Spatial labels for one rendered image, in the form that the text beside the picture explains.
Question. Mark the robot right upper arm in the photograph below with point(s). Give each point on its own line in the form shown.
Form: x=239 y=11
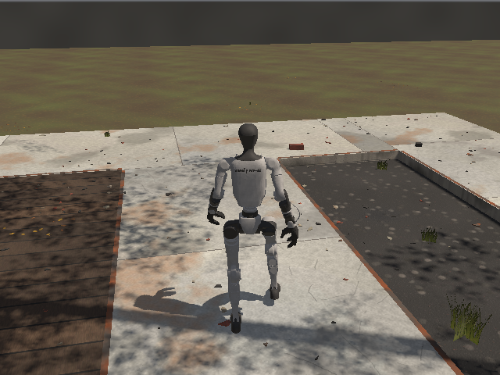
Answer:
x=277 y=178

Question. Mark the robot left hand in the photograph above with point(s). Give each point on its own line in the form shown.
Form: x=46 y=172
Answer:
x=218 y=214

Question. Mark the right robot forearm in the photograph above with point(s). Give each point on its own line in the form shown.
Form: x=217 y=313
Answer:
x=285 y=206

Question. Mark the robot right hand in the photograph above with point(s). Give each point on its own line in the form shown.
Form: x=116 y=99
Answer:
x=294 y=235

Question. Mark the humanoid robot head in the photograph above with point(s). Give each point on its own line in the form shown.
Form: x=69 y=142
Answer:
x=248 y=134

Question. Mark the robot left upper arm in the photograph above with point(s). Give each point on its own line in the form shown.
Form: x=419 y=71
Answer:
x=221 y=176

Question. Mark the left robot forearm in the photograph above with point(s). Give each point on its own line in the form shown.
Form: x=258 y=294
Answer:
x=213 y=204

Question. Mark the right robot shin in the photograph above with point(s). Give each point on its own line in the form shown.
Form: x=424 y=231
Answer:
x=272 y=263

